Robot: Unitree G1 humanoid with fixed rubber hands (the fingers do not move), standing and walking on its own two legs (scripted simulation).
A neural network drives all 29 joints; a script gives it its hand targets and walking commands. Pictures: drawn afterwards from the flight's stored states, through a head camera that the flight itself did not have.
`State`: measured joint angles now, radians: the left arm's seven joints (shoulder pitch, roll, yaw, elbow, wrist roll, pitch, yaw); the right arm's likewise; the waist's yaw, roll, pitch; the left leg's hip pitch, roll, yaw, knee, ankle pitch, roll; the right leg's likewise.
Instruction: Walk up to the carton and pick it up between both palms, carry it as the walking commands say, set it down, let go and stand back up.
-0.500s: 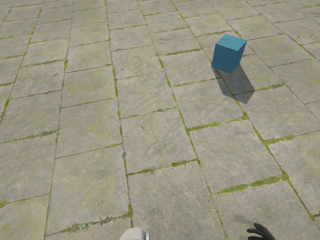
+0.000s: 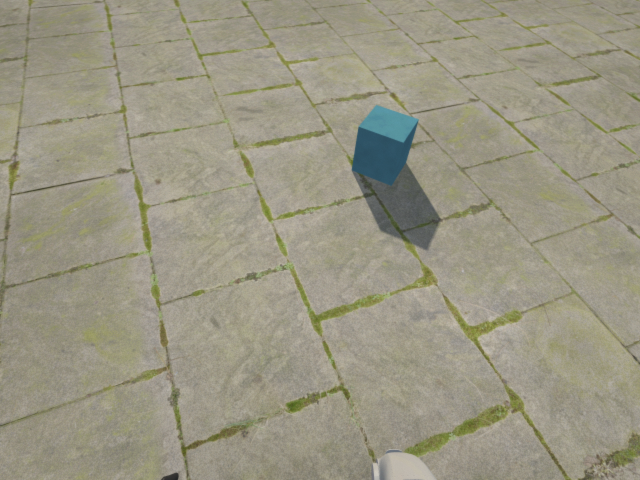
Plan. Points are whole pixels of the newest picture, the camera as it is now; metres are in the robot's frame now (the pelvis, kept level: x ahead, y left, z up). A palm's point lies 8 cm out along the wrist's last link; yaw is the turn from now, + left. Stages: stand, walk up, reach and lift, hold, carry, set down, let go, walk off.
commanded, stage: walk up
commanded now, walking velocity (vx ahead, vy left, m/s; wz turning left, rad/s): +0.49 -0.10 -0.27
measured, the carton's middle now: (383, 145) +1.55 -0.35 -0.66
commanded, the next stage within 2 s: none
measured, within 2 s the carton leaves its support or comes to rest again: neither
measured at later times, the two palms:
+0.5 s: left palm (192, 379) +0.28 +0.20 -0.11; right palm (499, 358) +0.32 -0.29 -0.13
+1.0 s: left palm (235, 256) +0.52 +0.17 -0.14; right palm (502, 328) +0.37 -0.30 -0.12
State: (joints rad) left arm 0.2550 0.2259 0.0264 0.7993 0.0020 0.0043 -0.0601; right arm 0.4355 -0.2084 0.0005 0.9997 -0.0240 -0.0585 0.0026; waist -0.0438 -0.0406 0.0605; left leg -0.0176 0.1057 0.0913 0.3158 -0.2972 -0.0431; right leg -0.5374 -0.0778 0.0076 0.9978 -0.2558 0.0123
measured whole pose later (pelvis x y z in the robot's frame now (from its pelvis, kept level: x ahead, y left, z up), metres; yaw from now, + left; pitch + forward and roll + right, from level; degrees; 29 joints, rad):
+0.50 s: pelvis +0.21 -0.05 +0.00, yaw -6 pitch +0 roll +1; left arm 0.30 0.22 0.02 0.84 0.00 -0.03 -0.01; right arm 0.08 -0.23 0.00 0.92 -0.02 0.00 0.05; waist 0.04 0.03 0.06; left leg -0.52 0.11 0.09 0.79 -0.27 -0.07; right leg -0.13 -0.02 -0.03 0.39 -0.26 -0.03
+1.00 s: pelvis +0.44 -0.06 +0.00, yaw -5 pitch -1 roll -1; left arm 0.28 0.22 0.04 0.86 0.00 0.00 -0.06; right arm 0.40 -0.21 0.00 1.04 -0.02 -0.05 0.01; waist -0.03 -0.04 0.07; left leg -0.04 0.10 0.09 0.34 -0.27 -0.04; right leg -0.51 -0.12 -0.02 0.86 -0.21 0.00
